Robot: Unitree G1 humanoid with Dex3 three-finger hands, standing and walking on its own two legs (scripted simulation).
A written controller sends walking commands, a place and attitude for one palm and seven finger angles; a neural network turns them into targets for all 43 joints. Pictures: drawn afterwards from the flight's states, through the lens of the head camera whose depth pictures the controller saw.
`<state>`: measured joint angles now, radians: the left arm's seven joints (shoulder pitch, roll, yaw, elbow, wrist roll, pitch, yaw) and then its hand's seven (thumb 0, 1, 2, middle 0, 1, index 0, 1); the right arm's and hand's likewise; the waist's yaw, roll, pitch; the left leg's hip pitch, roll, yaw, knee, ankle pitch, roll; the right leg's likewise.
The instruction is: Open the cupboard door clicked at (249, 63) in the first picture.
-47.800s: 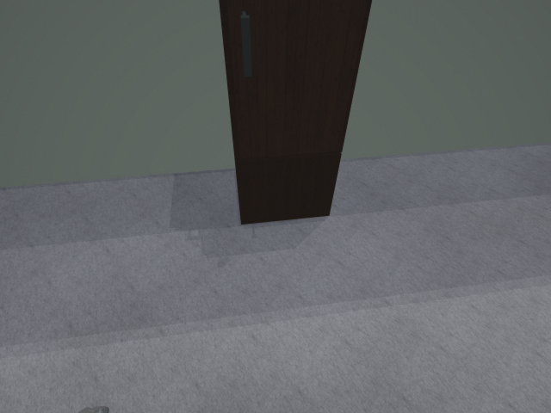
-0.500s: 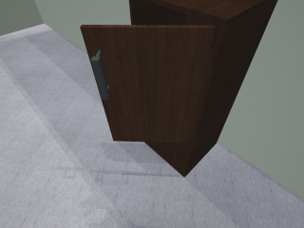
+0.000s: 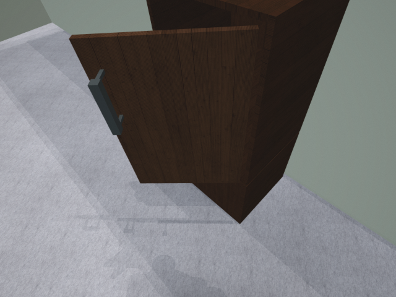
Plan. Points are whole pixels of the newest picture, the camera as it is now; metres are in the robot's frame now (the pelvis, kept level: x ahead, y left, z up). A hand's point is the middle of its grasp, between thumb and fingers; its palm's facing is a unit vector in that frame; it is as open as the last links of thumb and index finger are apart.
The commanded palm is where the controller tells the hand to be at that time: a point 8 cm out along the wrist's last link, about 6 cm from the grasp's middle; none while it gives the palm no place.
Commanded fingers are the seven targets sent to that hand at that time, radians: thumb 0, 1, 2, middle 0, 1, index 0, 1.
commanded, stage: come to a stop and stand still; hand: left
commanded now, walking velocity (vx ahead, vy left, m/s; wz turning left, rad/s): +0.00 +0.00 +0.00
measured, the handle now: (109, 103) +0.53 +0.25 +0.09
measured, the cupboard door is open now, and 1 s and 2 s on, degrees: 43 43 43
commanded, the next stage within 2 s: look again from close up in 0.50 s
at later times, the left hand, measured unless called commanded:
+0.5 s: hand out of the picture +0.04 +0.15 -0.16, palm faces +0.03 -0.97 -0.24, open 7.3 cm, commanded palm none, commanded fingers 0.00 0.90 0.90 -0.20 -0.30 -0.20 -0.30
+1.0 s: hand out of the picture +0.01 +0.15 -0.17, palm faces +0.04 -0.97 -0.22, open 7.3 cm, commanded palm none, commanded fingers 0.00 0.90 0.90 -0.20 -0.30 -0.20 -0.30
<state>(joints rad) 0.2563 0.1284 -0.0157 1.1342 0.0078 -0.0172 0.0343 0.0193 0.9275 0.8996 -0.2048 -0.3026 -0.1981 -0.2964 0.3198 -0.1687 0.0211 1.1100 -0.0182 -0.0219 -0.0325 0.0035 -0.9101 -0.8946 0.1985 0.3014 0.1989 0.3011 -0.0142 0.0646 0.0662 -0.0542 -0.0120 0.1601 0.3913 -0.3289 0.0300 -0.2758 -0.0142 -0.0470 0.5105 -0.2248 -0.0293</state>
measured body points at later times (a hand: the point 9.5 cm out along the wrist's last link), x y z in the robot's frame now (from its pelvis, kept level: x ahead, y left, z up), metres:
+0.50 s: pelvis +0.01 -0.03 +0.00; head +0.03 -0.06 +0.45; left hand +0.04 +0.20 -0.14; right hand +0.00 -0.25 -0.17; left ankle -0.07 +0.09 -0.74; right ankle +0.03 -0.10 -0.74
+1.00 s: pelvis +0.01 -0.03 +0.00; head +0.03 -0.04 +0.45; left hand +0.01 +0.20 -0.15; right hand -0.02 -0.23 -0.16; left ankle -0.07 +0.09 -0.74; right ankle +0.03 -0.10 -0.74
